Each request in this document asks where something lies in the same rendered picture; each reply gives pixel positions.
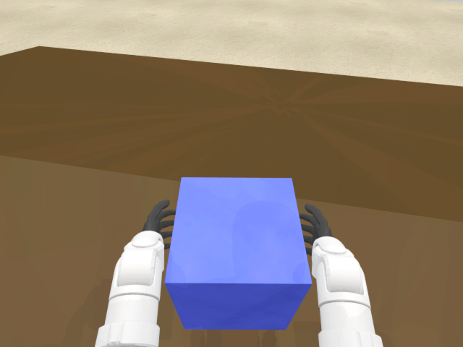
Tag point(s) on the robot right forearm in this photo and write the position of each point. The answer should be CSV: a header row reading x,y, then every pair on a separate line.
x,y
346,319

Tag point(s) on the robot left hand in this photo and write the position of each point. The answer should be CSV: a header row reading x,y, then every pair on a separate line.
x,y
156,215

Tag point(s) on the robot right hand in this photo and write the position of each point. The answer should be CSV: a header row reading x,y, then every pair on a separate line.
x,y
320,224

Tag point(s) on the robot left forearm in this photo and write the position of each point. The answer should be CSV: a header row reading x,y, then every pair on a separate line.
x,y
131,318

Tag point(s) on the carton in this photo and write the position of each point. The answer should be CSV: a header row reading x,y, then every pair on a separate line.
x,y
237,259

